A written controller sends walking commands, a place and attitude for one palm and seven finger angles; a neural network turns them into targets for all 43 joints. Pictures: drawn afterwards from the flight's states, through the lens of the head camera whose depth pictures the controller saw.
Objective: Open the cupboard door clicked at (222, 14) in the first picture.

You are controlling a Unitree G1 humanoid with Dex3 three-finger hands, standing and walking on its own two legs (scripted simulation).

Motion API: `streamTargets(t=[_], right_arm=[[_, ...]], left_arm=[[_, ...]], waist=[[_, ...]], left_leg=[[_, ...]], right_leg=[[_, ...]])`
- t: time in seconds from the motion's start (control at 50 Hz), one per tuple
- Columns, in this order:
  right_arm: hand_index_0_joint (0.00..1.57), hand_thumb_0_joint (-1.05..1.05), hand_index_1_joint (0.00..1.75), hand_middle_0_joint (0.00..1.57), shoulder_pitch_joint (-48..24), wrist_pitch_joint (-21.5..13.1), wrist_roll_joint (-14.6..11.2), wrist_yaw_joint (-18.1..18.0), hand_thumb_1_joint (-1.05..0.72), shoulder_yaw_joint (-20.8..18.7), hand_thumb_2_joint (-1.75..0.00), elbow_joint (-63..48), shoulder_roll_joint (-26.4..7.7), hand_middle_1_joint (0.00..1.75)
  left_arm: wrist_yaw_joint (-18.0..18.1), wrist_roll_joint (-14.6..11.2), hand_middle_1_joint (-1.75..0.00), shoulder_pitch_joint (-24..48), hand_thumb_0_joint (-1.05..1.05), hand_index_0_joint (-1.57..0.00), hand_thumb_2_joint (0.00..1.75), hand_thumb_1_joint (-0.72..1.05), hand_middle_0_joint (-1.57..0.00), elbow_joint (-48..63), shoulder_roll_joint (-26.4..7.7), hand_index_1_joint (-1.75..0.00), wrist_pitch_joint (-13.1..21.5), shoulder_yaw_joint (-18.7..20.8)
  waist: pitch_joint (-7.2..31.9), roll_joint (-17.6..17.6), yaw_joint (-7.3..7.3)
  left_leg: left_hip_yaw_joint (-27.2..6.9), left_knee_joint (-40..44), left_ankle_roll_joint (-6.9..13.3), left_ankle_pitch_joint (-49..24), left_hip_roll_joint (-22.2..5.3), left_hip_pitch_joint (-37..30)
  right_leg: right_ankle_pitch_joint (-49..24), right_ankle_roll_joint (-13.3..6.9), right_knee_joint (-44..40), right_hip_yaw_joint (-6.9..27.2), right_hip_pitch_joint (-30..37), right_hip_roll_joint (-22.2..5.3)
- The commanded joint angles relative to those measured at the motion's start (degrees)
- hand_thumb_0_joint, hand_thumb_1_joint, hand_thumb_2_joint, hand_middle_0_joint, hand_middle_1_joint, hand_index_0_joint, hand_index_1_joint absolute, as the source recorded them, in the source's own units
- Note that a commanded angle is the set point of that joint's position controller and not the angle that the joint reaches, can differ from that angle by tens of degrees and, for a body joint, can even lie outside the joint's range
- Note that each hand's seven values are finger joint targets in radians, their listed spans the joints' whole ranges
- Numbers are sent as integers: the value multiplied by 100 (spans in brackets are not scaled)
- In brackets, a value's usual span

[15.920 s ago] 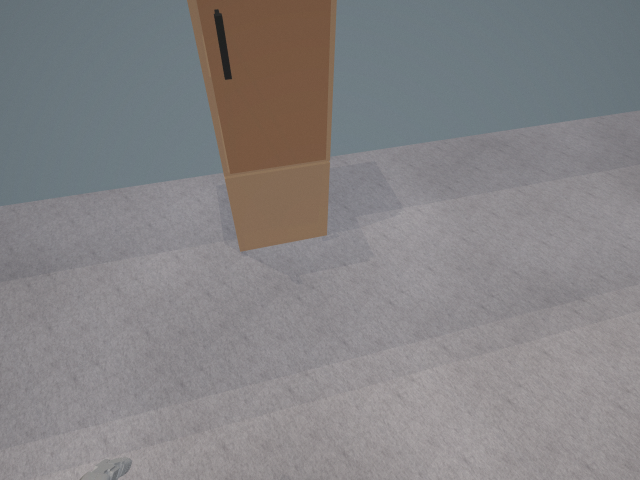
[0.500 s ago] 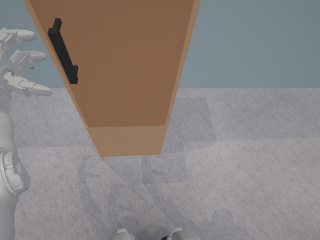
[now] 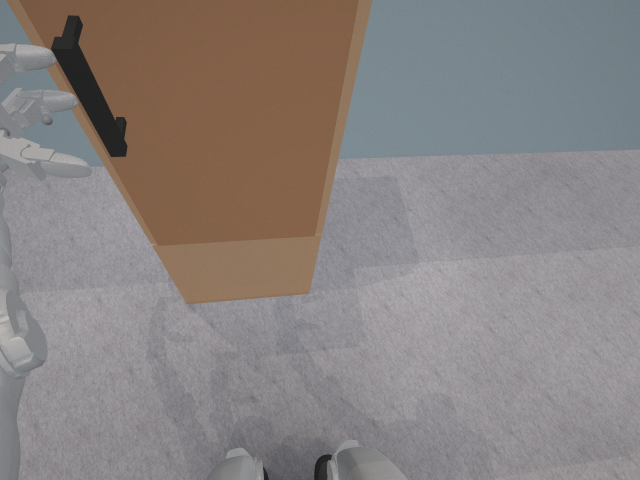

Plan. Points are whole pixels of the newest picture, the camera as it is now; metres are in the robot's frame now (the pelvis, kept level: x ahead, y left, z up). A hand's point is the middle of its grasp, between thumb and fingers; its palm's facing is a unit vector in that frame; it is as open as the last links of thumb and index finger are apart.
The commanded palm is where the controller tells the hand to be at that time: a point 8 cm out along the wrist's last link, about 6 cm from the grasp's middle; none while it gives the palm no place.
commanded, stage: slide the fingers in behind the handle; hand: left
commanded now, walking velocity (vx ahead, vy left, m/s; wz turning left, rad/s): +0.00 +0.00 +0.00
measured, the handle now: (98, 93) +0.55 +0.21 +0.12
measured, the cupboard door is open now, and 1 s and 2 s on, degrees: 0 0 0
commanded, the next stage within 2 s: close the thumb around the handle in 1.36 s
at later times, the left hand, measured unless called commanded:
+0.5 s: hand (83, 120) +0.50 +0.22 +0.12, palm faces +0.01 -1.00 +0.00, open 14.0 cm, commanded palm +0.48 +0.26 +0.11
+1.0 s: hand (116, 121) +0.50 +0.19 +0.12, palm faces +0.02 -1.00 -0.01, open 14.0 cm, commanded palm +0.48 +0.24 +0.11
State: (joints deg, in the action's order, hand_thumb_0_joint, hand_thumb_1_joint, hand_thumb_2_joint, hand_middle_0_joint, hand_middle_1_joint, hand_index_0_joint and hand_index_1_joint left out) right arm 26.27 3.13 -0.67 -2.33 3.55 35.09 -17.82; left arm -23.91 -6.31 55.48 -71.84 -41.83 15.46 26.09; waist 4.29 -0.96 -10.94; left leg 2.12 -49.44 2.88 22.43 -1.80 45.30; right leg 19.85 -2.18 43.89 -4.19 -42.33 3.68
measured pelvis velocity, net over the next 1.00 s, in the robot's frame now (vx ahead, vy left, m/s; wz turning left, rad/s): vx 0.00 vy -0.01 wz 0.01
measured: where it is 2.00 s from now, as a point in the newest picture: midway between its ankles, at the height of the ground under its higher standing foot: outside the picture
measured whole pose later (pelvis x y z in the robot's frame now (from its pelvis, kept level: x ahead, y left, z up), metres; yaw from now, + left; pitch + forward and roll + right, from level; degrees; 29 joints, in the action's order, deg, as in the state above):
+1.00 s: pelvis +0.00 -0.01 +0.00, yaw +1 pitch +16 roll -2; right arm 24.3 1.5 -0.6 -0.7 2.5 36.0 -16.7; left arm -15.0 -6.6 53.7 -68.5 -30.5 17.5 21.4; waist 4.5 -1.4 -9.5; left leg 1.8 -48.3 1.9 22.2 -1.5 41.9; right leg 20.7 -3.2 44.4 -4.4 -39.6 3.5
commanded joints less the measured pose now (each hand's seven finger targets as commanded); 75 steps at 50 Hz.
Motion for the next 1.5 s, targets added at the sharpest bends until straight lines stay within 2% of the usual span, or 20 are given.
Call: streamTargets(t=[0.0,0.1,0.16,0.22,0.36,0.42,0.56,0.62,0.72,0.78,0.84,0.94,1.02,1.24,1.28,1.3,1.36,1.42,1.44,1.48], right_arm=[[20,0,30,20,810,-62,34,-33,-90,-444,-90,-254,-1021,30],[20,0,30,20,722,-35,6,-6,-90,-457,-90,-257,-992,30],[20,0,30,20,703,-23,-4,-10,-90,-453,-90,-255,-976,30],[20,0,30,20,635,-43,-11,-4,-90,-425,-90,-278,-945,30],[20,0,30,20,641,-108,18,52,-90,-480,-90,-252,-895,30],[20,0,30,20,607,-109,15,75,-90,-485,-90,-197,-878,30],[20,0,30,20,546,-119,27,81,-90,-449,-90,-310,-849,30],[20,0,30,20,495,-133,12,104,-90,-440,-90,-338,-794,30],[20,0,30,20,512,-147,-20,66,-90,-449,-90,-302,-837,30],[20,0,30,20,492,-177,-25,56,-90,-453,-90,-264,-814,30],[20,0,30,20,525,-211,-18,59,-90,-446,-90,-235,-828,30],[20,0,30,20,559,-283,1,79,-90,-455,-90,-212,-805,30],[20,0,30,20,599,-281,9,81,-90,-448,-90,-239,-822,30],[20,0,30,20,625,-309,-13,44,-90,-441,-90,-227,-842,30],[20,0,30,20,657,-331,10,46,-90,-447,-90,-182,-850,30],[20,0,30,20,723,-322,16,41,-90,-454,-90,-164,-879,30],[20,0,30,20,717,-323,6,33,-90,-435,-90,-167,-864,30],[20,0,30,20,702,-322,16,56,-90,-447,-90,-189,-851,30],[20,0,30,20,697,-321,13,66,-90,-454,-90,-185,-831,30],[20,0,30,20,716,-326,29,76,-90,-471,-90,-161,-852,30]], left_arm=[[115,-162,-120,2386,0,-30,30,-50,-30,1600,-1547,-120,603,289],[157,-176,-120,2195,0,-30,30,-50,-30,1707,-1322,-120,540,198],[218,-191,-120,2190,0,-30,30,-50,-30,1575,-1175,-120,428,126],[268,-165,-120,2219,0,-30,30,-50,-30,1511,-1009,-120,373,-36],[410,-209,-120,2327,0,-30,30,-50,-30,1838,-397,-120,564,-343],[456,-254,-120,2406,0,-30,30,-50,-30,1698,-227,-120,498,-401],[816,-48,-120,2351,0,-30,30,-50,-30,1789,-787,-120,567,41],[844,15,-120,2248,0,-30,30,-50,-30,1821,-583,-120,646,-143],[691,-135,-120,2278,0,-30,30,-50,-30,1655,-509,-120,566,-179],[660,-149,-120,2369,0,-30,30,-50,-30,1597,-225,-120,508,-397],[748,-151,-120,2371,0,-30,30,-50,-30,1472,-282,-120,497,-338],[914,-79,-120,2605,0,-30,30,-50,-30,1609,-220,-120,615,-381],[1013,26,-120,2487,0,-30,30,-50,-30,1500,-603,-120,642,-99],[891,-21,-120,2675,0,-30,30,-50,-30,1330,-305,-120,578,-393],[900,-49,-120,2822,0,-30,30,-50,-30,1365,-322,-120,601,-349],[920,-33,-120,2682,0,-30,30,-50,-30,1268,-619,-120,590,-85],[895,-17,-120,2789,0,-30,30,-50,-30,1195,-467,-120,547,-261],[905,30,-120,2772,0,-30,30,-50,-30,1367,-476,-120,596,-280],[909,12,-120,2669,0,-30,30,-50,-30,1322,-230,-120,580,-423],[929,-20,-121,2725,0,-31,35,-39,-31,1380,-312,-121,610,-323]], waist=[[2768,-1064,157],[2708,-1189,214],[2404,-806,155],[2227,-890,136],[2641,-876,98],[2507,-708,53],[2549,-559,252],[2561,-771,257],[2467,-448,170],[2305,-673,111],[2135,-459,98],[2338,-591,76],[2457,-476,179],[2279,-550,14],[2377,-526,-9],[2442,-357,79],[2267,-300,-24],[2496,-796,75],[2459,-697,31],[2497,-563,22]], left_leg=[[-648,445,-109,-2459,-47,-2550],[-624,458,-111,-2644,-36,-2643],[-617,493,-57,-2509,-20,-2432],[-596,534,-70,-2394,0,-2315],[-685,422,-124,-2935,-33,-2841],[-661,442,-116,-2758,-21,-2711],[-530,454,-44,-2452,74,-2180],[-489,472,-60,-2435,95,-2218],[-443,523,-11,-2134,101,-2028],[-440,544,-11,-1945,108,-2074],[-445,579,3,-1696,108,-1869],[-457,563,-13,-1727,116,-1974],[-429,547,-2,-1758,136,-1778],[-423,560,1,-1512,122,-1784],[-439,535,11,-1564,122,-1835],[-451,526,12,-1632,117,-1741],[-439,516,33,-1567,128,-1648],[-475,513,-19,-1756,123,-1934],[-483,503,-20,-1800,107,-2039],[-516,482,-20,-1862,85,-2100]], right_leg=[[-1595,77,-389,278,647,25],[-1741,61,-399,267,698,24],[-1765,71,-432,254,758,17],[-1741,77,-441,265,745,-6],[-1888,75,-341,240,607,8],[-1870,101,-365,234,620,1],[-2071,88,-303,344,1160,-39],[-2120,88,-314,367,1202,-47],[-2131,104,-403,412,1380,-49],[-1887,102,-456,403,1135,-64],[-1676,111,-512,425,1136,-69],[-1660,114,-464,439,1101,-76],[-1798,113,-413,479,1352,-83],[-1545,127,-496,489,1088,-81],[-1581,134,-487,495,1093,-77],[-1656,124,-452,489,1235,-70],[-1644,135,-470,496,1151,-81],[-1646,104,-410,460,1038,-79],[-1628,105,-422,416,919,-64],[-1634,114,-418,395,887,-45]])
